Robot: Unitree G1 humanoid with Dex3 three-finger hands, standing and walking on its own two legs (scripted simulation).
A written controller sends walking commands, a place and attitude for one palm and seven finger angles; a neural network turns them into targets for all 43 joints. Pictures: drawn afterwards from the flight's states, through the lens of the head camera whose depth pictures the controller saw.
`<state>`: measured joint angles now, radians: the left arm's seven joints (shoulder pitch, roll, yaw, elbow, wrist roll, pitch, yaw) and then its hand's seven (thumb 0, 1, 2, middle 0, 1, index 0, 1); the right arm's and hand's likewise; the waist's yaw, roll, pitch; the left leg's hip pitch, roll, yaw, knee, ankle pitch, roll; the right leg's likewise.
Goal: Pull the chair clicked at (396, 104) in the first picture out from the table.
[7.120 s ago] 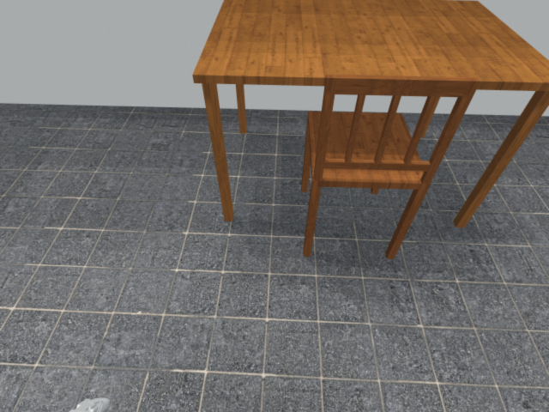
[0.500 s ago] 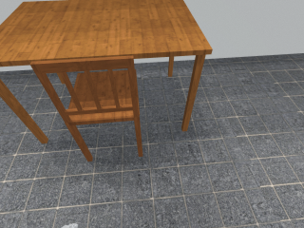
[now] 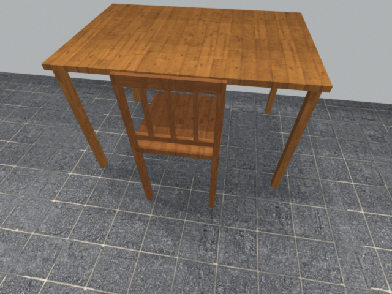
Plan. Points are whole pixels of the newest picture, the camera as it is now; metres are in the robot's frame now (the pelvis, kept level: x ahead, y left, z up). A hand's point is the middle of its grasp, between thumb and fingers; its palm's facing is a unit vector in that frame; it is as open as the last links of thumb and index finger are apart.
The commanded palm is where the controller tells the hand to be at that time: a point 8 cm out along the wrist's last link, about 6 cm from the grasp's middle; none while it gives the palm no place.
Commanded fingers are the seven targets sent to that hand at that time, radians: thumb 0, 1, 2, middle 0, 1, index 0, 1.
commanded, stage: take the last steps up to it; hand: left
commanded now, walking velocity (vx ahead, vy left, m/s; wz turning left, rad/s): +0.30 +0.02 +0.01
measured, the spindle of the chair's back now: (171, 115) +0.74 +0.18 -0.11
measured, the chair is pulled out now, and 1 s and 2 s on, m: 0.00 0.00 0.00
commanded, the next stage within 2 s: come to a stop and stand still in 0.64 s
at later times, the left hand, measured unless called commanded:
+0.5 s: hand (133, 253) +0.25 +0.20 -0.18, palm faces -0.03 -0.98 -0.18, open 7.4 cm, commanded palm none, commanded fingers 0.00 0.90 0.90 -0.20 -0.30 -0.20 -0.30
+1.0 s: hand (146, 226) +0.33 +0.19 -0.19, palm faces +0.03 -0.98 -0.18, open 7.3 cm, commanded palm none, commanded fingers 0.00 0.90 0.90 -0.20 -0.30 -0.20 -0.30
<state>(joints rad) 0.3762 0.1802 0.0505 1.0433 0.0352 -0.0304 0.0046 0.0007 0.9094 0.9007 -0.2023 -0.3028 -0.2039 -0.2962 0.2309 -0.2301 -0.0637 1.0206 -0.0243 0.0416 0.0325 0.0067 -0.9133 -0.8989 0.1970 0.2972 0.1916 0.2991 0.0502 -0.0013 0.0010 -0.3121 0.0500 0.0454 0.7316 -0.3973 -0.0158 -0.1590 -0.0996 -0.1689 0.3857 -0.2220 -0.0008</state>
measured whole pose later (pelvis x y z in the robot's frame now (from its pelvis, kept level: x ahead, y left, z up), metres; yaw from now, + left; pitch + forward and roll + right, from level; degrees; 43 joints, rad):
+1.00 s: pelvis +0.30 +0.01 -0.01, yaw -3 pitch -2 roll +0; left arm 0.25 0.16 0.03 1.07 0.01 0.01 0.04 0.00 0.92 0.90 -0.20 -0.30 -0.20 -0.30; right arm 0.16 -0.15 -0.02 1.04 -0.01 -0.01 -0.03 0.00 -0.93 -0.90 0.20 0.30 0.19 0.30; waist 0.03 -0.02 0.05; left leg -0.30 0.04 0.06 0.54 -0.20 0.01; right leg -0.22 -0.01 -0.09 0.59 -0.36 -0.01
